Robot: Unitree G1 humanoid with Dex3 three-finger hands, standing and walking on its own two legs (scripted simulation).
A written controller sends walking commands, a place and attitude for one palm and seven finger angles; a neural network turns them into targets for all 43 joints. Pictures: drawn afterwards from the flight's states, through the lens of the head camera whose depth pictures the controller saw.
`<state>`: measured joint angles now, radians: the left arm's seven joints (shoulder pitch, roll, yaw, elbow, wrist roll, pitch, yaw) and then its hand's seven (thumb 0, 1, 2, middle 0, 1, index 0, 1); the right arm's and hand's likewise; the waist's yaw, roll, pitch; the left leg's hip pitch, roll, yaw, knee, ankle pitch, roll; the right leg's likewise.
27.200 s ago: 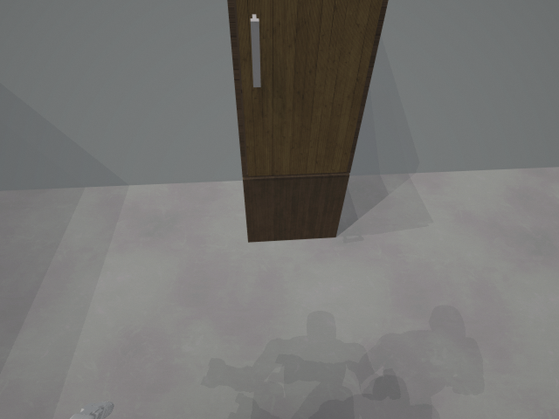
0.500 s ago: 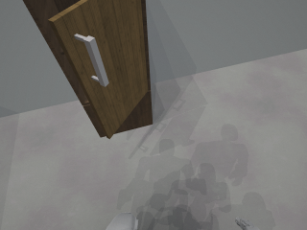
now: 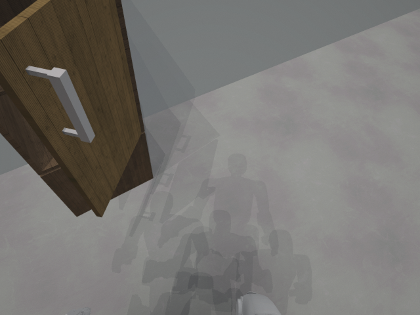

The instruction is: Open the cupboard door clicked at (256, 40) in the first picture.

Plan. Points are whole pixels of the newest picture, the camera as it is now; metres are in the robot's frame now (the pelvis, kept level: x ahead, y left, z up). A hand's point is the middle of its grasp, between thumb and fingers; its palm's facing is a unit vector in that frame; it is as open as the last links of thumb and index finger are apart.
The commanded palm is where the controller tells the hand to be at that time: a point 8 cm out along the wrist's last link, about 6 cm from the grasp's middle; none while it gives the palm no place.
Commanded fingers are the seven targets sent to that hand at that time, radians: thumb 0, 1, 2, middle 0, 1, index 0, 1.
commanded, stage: walk to a spot facing it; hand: left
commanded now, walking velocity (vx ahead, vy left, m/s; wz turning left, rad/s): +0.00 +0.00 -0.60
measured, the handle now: (64, 107) +0.43 +0.32 +0.10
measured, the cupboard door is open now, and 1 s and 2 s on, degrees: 44 44 44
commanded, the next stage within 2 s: none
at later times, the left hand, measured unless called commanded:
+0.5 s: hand (155, 296) +0.16 +0.12 -0.17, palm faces -0.28 -0.94 -0.19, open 7.4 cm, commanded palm none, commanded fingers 0.00 0.90 0.90 -0.20 -0.30 -0.20 -0.30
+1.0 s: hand (221, 212) +0.38 -0.01 -0.18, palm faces -0.63 -0.77 -0.14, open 7.4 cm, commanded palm none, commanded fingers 0.00 0.90 0.90 -0.20 -0.30 -0.20 -0.30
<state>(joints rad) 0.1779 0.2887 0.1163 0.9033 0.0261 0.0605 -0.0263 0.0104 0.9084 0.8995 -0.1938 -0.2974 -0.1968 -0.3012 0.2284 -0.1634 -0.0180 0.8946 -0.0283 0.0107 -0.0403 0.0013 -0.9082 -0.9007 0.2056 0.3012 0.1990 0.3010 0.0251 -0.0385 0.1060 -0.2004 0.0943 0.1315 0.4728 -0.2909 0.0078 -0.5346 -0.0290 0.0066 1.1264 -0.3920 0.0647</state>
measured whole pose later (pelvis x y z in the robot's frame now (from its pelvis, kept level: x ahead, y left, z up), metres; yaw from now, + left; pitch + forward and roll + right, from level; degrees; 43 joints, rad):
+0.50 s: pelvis +0.03 -0.03 -0.01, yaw -18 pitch +1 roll +0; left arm 0.17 0.18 0.06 0.92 0.03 0.02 -0.01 0.01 0.90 0.90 -0.20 -0.30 -0.20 -0.30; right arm 0.20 -0.21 -0.06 0.90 -0.02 0.05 -0.01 0.00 -0.91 -0.90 0.20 0.30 0.19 0.30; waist -0.01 0.00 0.08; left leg -0.43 0.07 0.03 0.89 -0.42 -0.07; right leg -0.28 0.05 0.07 0.48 -0.23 -0.03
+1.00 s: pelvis +0.17 -0.08 -0.02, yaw -37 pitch +1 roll -2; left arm 0.07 0.20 0.08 0.93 0.03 0.03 -0.06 0.01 0.91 0.90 -0.19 -0.30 -0.19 -0.30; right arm 0.52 -0.13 -0.01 1.04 -0.04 -0.05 -0.04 0.00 -0.91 -0.90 0.20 0.30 0.20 0.30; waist -0.05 0.00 0.11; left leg 0.10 0.11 0.33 0.37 -0.46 -0.05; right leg -0.58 -0.01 -0.15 0.80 -0.24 -0.05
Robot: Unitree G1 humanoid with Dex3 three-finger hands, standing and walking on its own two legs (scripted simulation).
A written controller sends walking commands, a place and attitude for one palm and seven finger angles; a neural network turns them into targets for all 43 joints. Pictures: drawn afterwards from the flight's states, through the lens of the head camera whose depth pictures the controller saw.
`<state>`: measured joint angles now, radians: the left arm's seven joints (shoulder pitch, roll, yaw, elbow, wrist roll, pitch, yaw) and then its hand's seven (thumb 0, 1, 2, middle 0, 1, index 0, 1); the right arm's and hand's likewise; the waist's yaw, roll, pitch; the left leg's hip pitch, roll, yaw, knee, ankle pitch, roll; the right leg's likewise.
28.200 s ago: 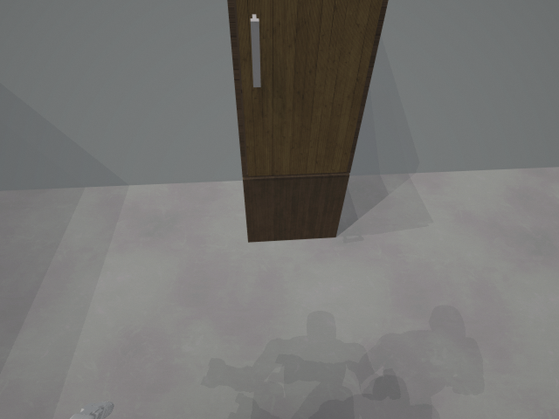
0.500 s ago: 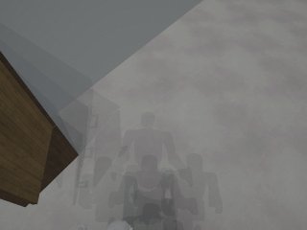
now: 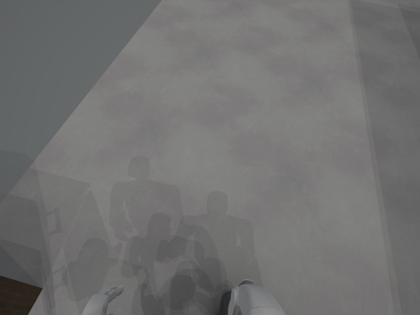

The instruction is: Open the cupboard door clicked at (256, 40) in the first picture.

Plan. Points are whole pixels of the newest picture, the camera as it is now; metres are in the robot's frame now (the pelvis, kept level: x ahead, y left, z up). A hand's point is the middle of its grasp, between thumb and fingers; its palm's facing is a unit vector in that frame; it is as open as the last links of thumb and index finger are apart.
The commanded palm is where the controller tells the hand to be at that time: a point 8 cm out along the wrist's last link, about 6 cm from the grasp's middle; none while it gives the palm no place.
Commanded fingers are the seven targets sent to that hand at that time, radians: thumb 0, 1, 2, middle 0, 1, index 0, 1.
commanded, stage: walk to a spot facing it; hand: left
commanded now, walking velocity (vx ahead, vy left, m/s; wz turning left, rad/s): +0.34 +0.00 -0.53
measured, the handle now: out of the picture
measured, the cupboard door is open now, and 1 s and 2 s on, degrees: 44 44 44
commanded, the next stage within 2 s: turn to face it in 1.02 s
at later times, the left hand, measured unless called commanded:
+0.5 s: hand (151, 264) +0.24 +0.13 -0.15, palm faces -0.09 -0.97 -0.22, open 7.3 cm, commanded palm none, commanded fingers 0.00 0.90 0.90 -0.20 -0.30 -0.20 -0.30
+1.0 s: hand (201, 112) +0.72 +0.03 -0.15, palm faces -0.44 -0.89 -0.16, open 7.4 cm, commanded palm none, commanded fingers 0.00 0.90 0.90 -0.20 -0.30 -0.20 -0.30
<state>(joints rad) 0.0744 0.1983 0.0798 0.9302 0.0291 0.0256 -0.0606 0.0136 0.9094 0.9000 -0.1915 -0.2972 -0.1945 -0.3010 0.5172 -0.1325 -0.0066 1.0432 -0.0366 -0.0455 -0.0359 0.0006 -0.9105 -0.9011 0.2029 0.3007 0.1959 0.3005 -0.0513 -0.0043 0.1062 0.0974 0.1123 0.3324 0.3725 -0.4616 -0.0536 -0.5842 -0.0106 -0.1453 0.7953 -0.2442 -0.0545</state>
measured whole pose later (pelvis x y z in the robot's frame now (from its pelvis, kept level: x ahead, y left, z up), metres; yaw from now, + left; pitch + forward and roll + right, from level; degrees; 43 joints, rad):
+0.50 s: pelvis +0.26 -0.05 +0.01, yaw -13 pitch +3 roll +1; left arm 0.41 0.13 0.05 1.06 0.02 -0.08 0.01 0.01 0.91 0.90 -0.20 -0.30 -0.20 -0.30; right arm 0.06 -0.19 -0.05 0.94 -0.01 0.00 0.01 0.00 -0.91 -0.90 0.20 0.30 0.19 0.30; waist 0.05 0.02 0.06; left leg -0.63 0.09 0.06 0.90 -0.19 -0.04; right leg 0.03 0.10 0.05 0.28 -0.35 -0.11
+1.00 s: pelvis +0.53 -0.08 +0.01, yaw -26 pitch +1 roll -1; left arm 0.10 0.20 0.09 0.95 0.03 0.00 -0.04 0.01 0.91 0.90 -0.19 -0.30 -0.19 -0.30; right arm 0.47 -0.18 -0.03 1.08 -0.03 -0.06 -0.04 0.00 -0.93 -0.90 0.20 0.30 0.19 0.30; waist -0.03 -0.01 0.07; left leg 0.05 0.03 0.30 0.32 -0.39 0.02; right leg -0.67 -0.06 -0.09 0.88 -0.08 -0.03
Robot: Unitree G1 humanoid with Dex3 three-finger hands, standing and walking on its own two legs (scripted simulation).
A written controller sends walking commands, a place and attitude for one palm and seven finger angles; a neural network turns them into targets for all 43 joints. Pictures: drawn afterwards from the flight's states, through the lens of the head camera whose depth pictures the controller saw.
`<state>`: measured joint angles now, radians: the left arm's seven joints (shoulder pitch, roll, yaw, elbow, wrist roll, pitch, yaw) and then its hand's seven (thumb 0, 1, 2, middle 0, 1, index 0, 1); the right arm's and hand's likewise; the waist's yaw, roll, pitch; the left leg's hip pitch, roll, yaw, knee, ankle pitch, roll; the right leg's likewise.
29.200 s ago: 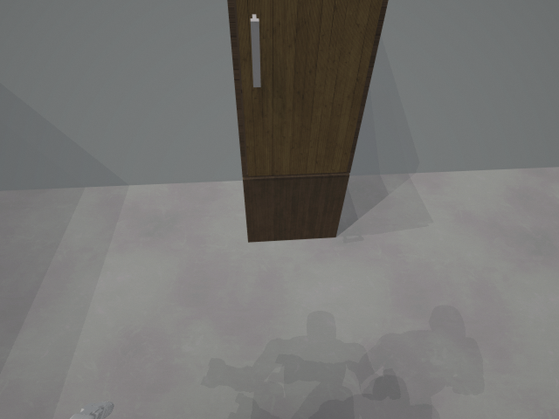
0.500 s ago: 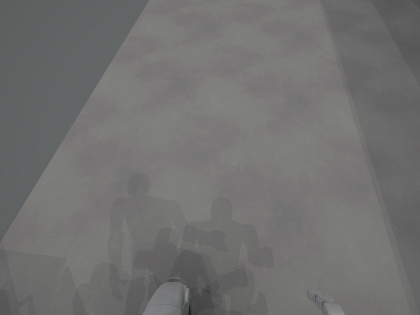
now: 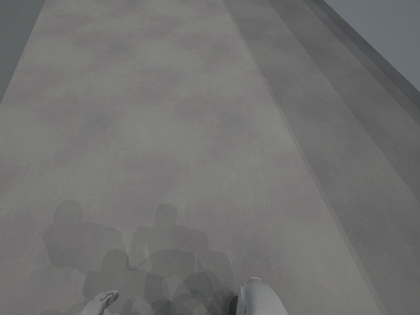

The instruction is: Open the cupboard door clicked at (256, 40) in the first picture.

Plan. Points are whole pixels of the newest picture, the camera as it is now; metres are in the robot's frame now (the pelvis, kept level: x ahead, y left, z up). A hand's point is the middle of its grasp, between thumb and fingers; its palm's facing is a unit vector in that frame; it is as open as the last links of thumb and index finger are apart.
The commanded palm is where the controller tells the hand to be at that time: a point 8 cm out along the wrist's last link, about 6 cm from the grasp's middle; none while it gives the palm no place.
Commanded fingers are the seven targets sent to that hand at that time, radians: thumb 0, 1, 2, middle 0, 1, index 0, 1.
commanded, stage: walk to a spot facing it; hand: left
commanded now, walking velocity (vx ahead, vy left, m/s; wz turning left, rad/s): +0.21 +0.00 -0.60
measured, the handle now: out of the picture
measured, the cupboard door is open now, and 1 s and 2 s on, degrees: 44 44 44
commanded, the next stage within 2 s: turn to face it in 0.02 s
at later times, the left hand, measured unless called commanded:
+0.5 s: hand (145, 245) +0.29 +0.16 -0.16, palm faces +0.06 -0.97 -0.24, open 7.1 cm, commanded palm none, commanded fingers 0.00 0.90 0.90 -0.20 -0.30 -0.20 -0.30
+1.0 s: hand (145, 209) +0.38 +0.18 -0.15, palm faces +0.30 -0.91 -0.28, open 7.4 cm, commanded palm none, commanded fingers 0.00 0.90 0.90 -0.20 -0.30 -0.20 -0.30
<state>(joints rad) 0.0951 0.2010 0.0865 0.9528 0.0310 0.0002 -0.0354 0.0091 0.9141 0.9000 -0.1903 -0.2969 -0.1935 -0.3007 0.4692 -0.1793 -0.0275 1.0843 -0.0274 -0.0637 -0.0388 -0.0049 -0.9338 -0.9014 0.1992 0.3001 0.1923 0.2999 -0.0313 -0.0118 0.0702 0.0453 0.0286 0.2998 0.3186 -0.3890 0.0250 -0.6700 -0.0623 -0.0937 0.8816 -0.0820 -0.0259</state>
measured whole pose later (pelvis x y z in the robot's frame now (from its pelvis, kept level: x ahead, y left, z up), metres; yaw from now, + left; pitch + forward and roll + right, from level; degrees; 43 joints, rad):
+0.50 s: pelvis +0.23 -0.03 +0.00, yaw +2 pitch +1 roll +1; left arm 0.21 0.17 0.05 1.02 0.01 -0.05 0.03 0.00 0.95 0.90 -0.20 -0.30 -0.20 -0.30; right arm 0.26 -0.16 -0.03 1.05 -0.01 0.04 -0.01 0.02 -0.95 -0.90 0.20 0.30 0.19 0.30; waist -0.03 0.00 0.05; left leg -0.49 0.09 0.10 0.84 -0.32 -0.04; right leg -0.09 0.00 -0.23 0.44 -0.37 -0.08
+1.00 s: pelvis +0.32 -0.06 -0.01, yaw +18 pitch +2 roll +1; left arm 0.11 0.20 0.07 0.89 0.02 0.02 0.01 0.01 0.91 0.90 -0.20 -0.30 -0.20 -0.30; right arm 0.19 -0.21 -0.07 0.94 -0.02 0.04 0.00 0.00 -0.91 -0.90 0.21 0.30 0.20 0.30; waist -0.03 0.04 0.07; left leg -0.36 0.00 -0.08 0.58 -0.26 -0.04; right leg -0.35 -0.04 -0.01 0.63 -0.33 0.09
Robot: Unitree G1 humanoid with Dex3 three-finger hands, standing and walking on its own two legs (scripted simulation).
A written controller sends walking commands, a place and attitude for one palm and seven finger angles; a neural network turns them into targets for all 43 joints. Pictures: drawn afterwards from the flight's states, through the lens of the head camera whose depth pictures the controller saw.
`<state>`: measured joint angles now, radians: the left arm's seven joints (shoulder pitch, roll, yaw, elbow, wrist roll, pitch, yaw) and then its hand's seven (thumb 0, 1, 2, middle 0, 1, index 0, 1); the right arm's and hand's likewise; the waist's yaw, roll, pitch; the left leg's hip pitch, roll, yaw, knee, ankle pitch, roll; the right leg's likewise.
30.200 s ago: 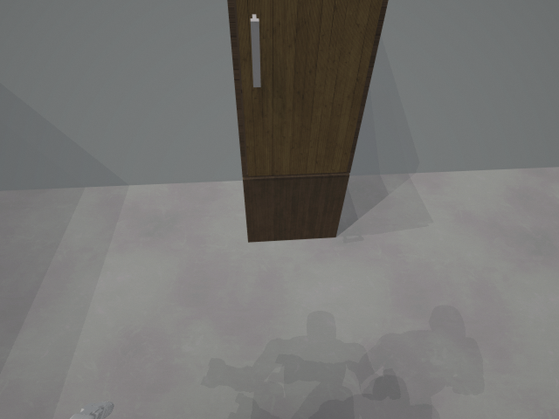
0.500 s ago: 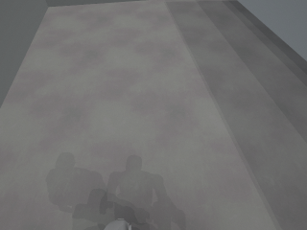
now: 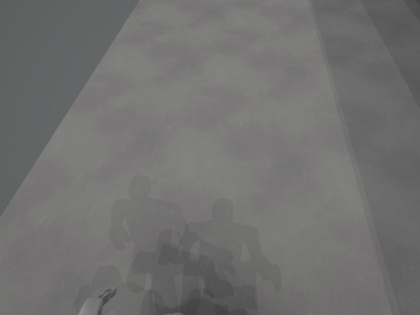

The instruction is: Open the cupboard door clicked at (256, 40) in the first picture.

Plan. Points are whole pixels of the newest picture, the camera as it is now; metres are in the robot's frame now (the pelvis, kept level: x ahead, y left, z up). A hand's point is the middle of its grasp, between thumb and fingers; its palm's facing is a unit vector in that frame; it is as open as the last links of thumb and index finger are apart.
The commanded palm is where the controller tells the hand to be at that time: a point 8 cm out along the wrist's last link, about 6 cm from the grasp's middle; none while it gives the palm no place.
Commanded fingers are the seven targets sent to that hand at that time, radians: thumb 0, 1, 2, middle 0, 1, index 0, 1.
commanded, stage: turn to face it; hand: left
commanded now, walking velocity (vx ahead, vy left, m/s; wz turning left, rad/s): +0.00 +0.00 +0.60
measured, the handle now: out of the picture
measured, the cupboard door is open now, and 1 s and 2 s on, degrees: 44 44 44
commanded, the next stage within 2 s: none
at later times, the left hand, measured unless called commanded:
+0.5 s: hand out of the picture -0.06 +0.17 -0.18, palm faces +0.41 -0.88 -0.26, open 7.4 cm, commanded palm none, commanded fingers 0.00 0.90 0.90 -0.20 -0.30 -0.20 -0.30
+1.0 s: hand out of the picture +0.00 +0.14 -0.13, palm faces +0.58 -0.76 -0.29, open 7.4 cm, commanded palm none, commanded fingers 0.00 0.90 0.90 -0.20 -0.30 -0.20 -0.30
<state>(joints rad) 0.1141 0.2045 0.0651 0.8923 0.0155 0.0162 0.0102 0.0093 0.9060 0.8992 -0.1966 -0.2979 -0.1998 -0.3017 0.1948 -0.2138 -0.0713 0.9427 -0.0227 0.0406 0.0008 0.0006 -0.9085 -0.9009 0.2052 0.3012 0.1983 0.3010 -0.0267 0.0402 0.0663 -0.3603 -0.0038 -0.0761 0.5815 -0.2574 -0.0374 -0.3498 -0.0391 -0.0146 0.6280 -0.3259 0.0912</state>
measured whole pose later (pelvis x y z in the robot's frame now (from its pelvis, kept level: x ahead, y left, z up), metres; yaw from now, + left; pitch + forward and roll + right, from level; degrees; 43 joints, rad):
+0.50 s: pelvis +0.00 -0.03 -0.01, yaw +22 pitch +1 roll +1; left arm 0.29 0.23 0.07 0.96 0.02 0.02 0.01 0.01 0.91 0.90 -0.20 -0.30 -0.20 -0.30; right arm 0.07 -0.23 -0.06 0.90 -0.01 0.05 0.03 0.00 -0.91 -0.90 0.20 0.30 0.19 0.30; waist 0.02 -0.04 0.10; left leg -0.29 0.02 0.11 0.60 -0.32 0.01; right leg -0.29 -0.19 -0.32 0.75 -0.46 0.02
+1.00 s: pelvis +0.02 -0.08 +0.01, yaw +38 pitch +0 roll +3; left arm 0.14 0.16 0.04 0.87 0.02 0.01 0.02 0.01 0.90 0.90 -0.20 -0.30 -0.20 -0.30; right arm 0.20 -0.26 -0.10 0.97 -0.02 0.09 0.02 0.00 -0.91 -0.90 0.20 0.30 0.20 0.30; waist -0.04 0.05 0.10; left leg -0.51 -0.01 -0.01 1.14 -0.44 -0.04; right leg -0.26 -0.09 -0.12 0.58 -0.31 -0.02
